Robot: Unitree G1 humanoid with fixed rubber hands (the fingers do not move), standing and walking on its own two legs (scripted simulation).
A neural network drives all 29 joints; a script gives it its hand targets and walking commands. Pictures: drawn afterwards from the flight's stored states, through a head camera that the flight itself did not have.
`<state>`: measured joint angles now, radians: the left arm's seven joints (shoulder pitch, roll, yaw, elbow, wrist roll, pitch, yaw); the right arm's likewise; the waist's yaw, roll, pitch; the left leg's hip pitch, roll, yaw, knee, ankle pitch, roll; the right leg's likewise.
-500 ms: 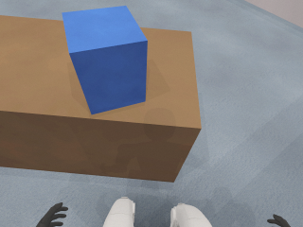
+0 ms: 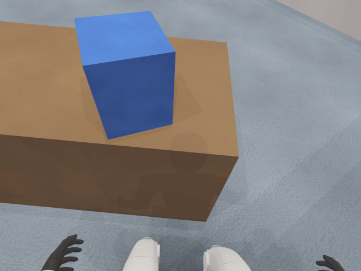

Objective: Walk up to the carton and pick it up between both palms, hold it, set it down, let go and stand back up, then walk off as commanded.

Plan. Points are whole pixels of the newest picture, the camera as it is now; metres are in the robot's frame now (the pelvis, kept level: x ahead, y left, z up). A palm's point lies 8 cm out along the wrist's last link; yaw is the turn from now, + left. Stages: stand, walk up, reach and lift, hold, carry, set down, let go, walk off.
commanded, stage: walk up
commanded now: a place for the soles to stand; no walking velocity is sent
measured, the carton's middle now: (128, 77) +0.58 +0.20 +0.07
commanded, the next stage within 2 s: none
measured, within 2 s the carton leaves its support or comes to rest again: neither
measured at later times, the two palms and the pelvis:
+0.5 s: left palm out of the picture +0.06 +0.34 -0.07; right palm out of the picture +0.13 -0.32 -0.10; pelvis +0.03 +0.01 +0.00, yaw +1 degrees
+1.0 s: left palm out of the picture +0.15 +0.52 -0.05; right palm (240, 258) +0.16 -0.11 -0.09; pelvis +0.06 +0.19 +0.02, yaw -2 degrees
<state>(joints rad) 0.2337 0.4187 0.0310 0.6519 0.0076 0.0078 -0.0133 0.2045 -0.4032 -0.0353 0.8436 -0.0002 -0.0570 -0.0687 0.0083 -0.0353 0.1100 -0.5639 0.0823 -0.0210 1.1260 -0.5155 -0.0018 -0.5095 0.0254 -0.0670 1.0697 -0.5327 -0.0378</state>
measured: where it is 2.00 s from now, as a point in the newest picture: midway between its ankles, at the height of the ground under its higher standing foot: outside the picture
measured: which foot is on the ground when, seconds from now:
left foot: down 0.00-0.32, up 0.34-0.72, down 0.74-1.00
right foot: down 0.00-0.76, up 0.78-1.00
